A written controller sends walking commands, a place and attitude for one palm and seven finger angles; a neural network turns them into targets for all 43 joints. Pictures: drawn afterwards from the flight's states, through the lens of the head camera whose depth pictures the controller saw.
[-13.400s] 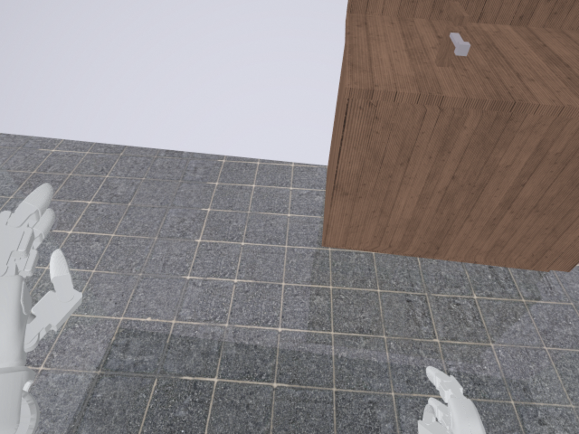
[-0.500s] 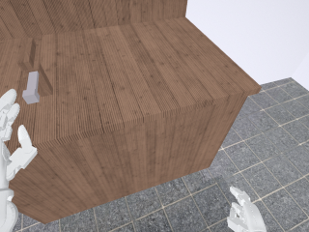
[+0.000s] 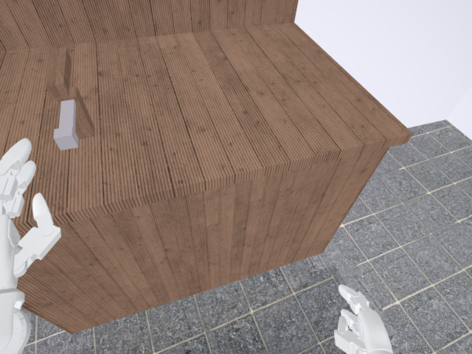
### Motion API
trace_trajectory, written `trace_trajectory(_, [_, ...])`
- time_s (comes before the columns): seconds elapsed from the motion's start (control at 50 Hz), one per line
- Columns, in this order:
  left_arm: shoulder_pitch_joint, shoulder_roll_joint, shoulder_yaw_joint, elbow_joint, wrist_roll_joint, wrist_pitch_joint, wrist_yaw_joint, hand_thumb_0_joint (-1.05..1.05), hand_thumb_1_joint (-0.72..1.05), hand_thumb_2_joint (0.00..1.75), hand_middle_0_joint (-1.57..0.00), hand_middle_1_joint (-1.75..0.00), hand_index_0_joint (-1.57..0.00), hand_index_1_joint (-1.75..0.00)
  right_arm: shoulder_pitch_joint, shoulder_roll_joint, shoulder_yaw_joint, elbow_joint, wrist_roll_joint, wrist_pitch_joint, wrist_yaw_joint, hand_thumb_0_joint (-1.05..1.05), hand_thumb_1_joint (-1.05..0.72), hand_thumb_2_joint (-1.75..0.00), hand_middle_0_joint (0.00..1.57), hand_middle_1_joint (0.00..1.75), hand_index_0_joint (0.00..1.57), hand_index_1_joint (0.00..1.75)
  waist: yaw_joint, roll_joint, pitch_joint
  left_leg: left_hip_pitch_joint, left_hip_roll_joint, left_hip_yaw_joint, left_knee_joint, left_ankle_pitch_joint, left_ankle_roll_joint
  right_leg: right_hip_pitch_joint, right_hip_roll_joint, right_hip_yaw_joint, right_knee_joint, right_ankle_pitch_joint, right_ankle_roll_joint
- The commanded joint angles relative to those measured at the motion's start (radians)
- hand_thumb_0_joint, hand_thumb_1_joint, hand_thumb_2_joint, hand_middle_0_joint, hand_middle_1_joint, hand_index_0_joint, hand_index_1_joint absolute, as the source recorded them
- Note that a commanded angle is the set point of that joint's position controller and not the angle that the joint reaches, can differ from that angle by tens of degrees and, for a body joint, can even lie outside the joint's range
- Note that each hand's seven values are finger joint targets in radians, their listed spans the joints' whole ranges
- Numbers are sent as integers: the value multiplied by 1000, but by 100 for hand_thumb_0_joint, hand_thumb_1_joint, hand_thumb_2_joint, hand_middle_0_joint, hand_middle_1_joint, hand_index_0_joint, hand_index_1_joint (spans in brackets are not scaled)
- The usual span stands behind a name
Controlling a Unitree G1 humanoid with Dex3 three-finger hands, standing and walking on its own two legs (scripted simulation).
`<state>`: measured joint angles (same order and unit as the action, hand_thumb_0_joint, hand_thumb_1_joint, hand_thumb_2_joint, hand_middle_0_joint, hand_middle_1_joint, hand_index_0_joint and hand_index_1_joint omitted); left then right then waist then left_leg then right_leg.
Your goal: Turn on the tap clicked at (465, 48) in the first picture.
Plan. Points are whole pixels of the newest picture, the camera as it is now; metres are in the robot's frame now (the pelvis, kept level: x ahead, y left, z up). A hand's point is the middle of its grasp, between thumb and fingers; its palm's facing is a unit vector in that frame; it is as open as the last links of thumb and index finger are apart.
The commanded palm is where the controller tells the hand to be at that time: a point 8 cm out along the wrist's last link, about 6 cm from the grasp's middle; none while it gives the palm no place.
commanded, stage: come to a stop and stand still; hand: left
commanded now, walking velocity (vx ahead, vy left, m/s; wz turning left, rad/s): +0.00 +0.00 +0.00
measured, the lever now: (66, 138) +0.41 +0.34 +0.13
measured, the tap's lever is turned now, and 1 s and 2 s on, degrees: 0 0 0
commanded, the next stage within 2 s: look again from close up in 0.70 s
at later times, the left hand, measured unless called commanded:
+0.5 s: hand (93, 243) +0.22 +0.21 +0.13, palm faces +0.26 -0.87 -0.41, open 7.4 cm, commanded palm +0.16 +0.26 +0.17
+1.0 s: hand (72, 227) +0.23 +0.23 +0.15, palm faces +0.37 -0.86 -0.35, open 7.4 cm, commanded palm +0.17 +0.27 +0.17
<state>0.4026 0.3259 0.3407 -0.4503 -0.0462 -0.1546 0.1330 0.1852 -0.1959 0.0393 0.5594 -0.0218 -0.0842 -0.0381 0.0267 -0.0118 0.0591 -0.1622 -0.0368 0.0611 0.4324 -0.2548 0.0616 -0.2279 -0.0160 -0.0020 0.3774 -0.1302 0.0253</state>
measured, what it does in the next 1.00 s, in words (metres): stands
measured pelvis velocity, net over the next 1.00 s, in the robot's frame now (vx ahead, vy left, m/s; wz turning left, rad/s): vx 0.00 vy -0.01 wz -0.01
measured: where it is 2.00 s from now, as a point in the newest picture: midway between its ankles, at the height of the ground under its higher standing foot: outside the picture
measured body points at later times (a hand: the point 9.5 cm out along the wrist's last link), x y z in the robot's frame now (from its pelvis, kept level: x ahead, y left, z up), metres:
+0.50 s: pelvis -0.01 -0.01 -0.01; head +0.01 -0.01 +0.44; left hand +0.20 +0.26 +0.15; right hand +0.15 -0.23 -0.09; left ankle -0.01 +0.07 -0.74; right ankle +0.05 -0.14 -0.74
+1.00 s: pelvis +0.00 -0.01 +0.00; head +0.02 +0.01 +0.45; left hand +0.20 +0.28 +0.17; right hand +0.19 -0.23 -0.06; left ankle -0.01 +0.07 -0.74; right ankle +0.05 -0.14 -0.74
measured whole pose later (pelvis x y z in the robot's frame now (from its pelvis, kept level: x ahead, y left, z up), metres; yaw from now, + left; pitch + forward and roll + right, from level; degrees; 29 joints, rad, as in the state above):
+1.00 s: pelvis +0.00 -0.01 +0.00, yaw -1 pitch -1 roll -1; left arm 0.39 0.35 0.33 -0.41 -0.04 -0.19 0.09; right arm 0.21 -0.19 0.03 0.53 -0.01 -0.12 -0.02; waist 0.03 -0.02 0.04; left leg -0.15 -0.01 0.06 0.43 -0.26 0.05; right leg -0.22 0.01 0.00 0.36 -0.13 0.01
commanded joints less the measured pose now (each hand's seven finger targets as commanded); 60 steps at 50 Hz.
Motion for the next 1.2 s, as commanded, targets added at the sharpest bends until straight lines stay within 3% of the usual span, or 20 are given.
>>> trace_trajectory(0.0, [-84, 172, 107, -247, 4, -68, 23, 0, 90, 90, -20, -30, -20, -30, -111, -130, -51, -163, -3, -52, -18, 0, -90, -90, 20, 30, 20, 30, -5, 107, -148, -93, 86, -68, -133, 153, -98, 154, 14, -21, 16, 105, -29])
trace_trajectory(0.14, [-19, 166, 116, -235, -4, -70, 24, 0, 90, 90, -20, -30, -20, -30, -107, -131, -58, -163, -2, -45, -16, 0, -90, -90, 20, 30, 20, 30, -6, 66, -176, -88, 77, -59, -100, 202, -102, 178, 6, -12, 10, 155, -33])
trace_trajectory(0.16, [-1173, 1035, 703, -526, 203, -197, 7, 0, 90, 90, -20, -30, -20, -30, 88, -169, -54, -133, -45, -99, 2, 0, -90, -90, 20, 30, 20, 30, -26, -11, -53, -313, 162, -118, 37, 234, -13, 133, -22, 4, 89, 90, -12])
trace_trajectory(0.18, [-866, 644, 489, -114, 102, -183, -9, 0, 90, 90, -20, -30, -20, -30, -25, -46, -44, -50, 16, -111, 12, 0, -90, -90, 20, 30, 20, 30, 19, 134, -167, -59, 201, -128, 25, 301, -55, -43, -91, -10, 133, -43, -101])
trace_trajectory(0.2, [-481, 341, 261, 155, 73, -157, -49, 0, 90, 90, -20, -30, -20, -30, 27, -85, -74, -69, 7, -120, 29, 0, -90, -90, 20, 30, 20, 30, 0, 243, -263, 70, 135, -83, -34, 416, -108, -45, -20, -4, 182, 4, -108])
trace_trajectory(0.22, [-354, 237, 152, 68, 38, -159, -83, 0, 90, 90, -20, -30, -20, -30, 29, -119, -98, -135, 21, -131, 46, 0, -90, -90, 20, 30, 20, 30, 12, 321, -255, 97, 137, -63, -22, 461, -115, -48, -3, 16, 187, -21, -87])
trace_trajectory(0.24, [-193, 122, 46, 32, 9, -145, -92, 0, 90, 90, -20, -30, -20, -30, 4, -113, -92, -148, 43, -126, 69, 0, -90, -90, 20, 30, 20, 30, 11, 326, -209, 51, 163, -85, -25, 446, -89, -19, -13, 10, 196, -35, -69])
trace_trajectory(0.26, [-79, 80, 10, -28, 2, -129, -92, 0, 90, 90, -20, -30, -20, -30, 5, -118, -92, -162, 52, -118, 87, 0, -90, -90, 20, 30, 20, 30, 12, 284, -182, -3, 170, -78, -37, 401, -72, 30, -18, 9, 187, 2, -64])
trace_trajectory(0.28, [-26, 44, -18, -66, -5, -116, -89, 0, 90, 90, -20, -30, -20, -30, -5, -110, -92, -178, 61, -117, 101, 0, -90, -90, 20, 30, 20, 30, 17, 176, -184, -17, 164, -67, -33, 385, -66, 77, -15, -2, 170, 66, -57])
trace_trajectory(0.34, [-30, 182, 94, -97, 8, -89, -50, 0, 90, 90, -20, -30, -20, -30, -26, -131, -83, -187, 57, -102, 76, 0, -90, -90, 20, 30, 20, 30, 11, -159, -134, -137, 138, -64, -59, 77, -59, 124, -16, 38, 75, 42, -34])
trace_trajectory(0.36, [-44, 212, 136, -92, 9, -91, -42, 0, 90, 90, -20, -30, -20, -30, -35, -130, -79, -186, 52, -98, 58, 0, -90, -90, 20, 30, 20, 30, 9, -214, -128, -140, 117, -63, -59, -5, -58, 108, -18, 59, 31, -26, -33])
trace_trajectory(0.38, [-85, 301, 220, -129, 10, -96, -25, 0, 90, 90, -20, -30, -20, -30, -49, -137, -79, -186, 47, -93, 42, 0, -90, -90, 20, 30, 20, 30, 8, -162, -124, -124, 101, -51, -64, -36, -58, 86, -21, 81, 8, -75, -38])
trace_trajectory(0.4, [-95, 265, 207, -122, 7, -108, -26, 0, 90, 90, -20, -30, -20, -30, -63, -118, -68, -191, 40, -94, 29, 0, -90, -90, 20, 30, 20, 30, 5, -137, -126, -128, 97, -55, -61, -58, -49, 81, -37, 88, -10, -114, -43])
trace_trajectory(0.46, [-173, 269, 203, -206, 12, -140, -22, 0, 90, 90, -20, -30, -20, -30, -66, -110, -56, -185, 28, -111, 8, 0, -90, -90, 20, 30, 20, 30, 3, 92, -138, -119, 85, -44, -69, -69, -39, 94, -38, 112, -10, -112, -54])
trace_trajectory(0.48, [-217, 308, 224, -273, 16, -146, -16, 0, 90, 90, -20, -30, -20, -30, -75, -110, -55, -189, 26, -117, 4, 0, -90, -90, 20, 30, 20, 30, 3, 139, -144, -106, 85, -45, -70, -40, -41, 105, -31, 107, 6, -65, -56])
trace_trajectory(0.5, [-188, 266, 192, -251, 15, -149, -18, 0, 90, 90, -20, -30, -20, -30, -72, -105, -52, -184, 25, -126, 2, 0, -90, -90, 20, 30, 20, 30, 3, 150, -163, -112, 87, -46, -64, -22, -41, 132, -35, 87, 12, -35, -54])
trace_trajectory(0.66, [-52, 162, 96, -111, 8, -128, -19, 0, 90, 90, -20, -30, -20, -30, -37, -126, -66, -147, 21, -126, 8, 0, -90, -90, 20, 30, 20, 30, 1, 9, -139, -77, 69, -38, -63, 47, -57, 101, -17, 86, -47, 20, -42])
trace_trajectory(0.88, [-132, 223, 122, -211, 9, -111, -15, 0, 90, 90, -20, -30, -20, -30, -59, -126, -62, -177, 14, -87, 2, 0, -90, -90, 20, 30, 20, 30, 2, 81, -174, -51, 57, -27, -98, 169, -70, 164, 13, 36, -28, 162, -32])
trace_trajectory(1.16, [-103, 175, 86, -170, 9, -88, -12, 0, 90, 90, -20, -30, -20, -30, -50, -124, -59, -172, 15, -61, 0, 0, -90, -90, 20, 30, 20, 30, 5, 65, -161, -99, 64, -45, -127, 165, -86, 194, 24, -2, -11, 160, -23])
trace_trajectory(1.18, [-1045, 915, 346, -523, 49, -254, 28, 0, 90, 90, -20, -30, -20, -30, 119, -179, 124, -299, 60, -62, -42, 0, -90, -90, 20, 30, 20, 30, -75, 364, -13, -369, 101, -121, -130, -20, -52, 190, 65, 13, 137, -173, 32])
